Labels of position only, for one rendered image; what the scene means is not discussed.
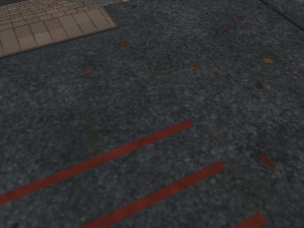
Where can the stairs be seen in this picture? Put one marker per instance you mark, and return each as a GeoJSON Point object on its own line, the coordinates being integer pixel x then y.
{"type": "Point", "coordinates": [30, 11]}

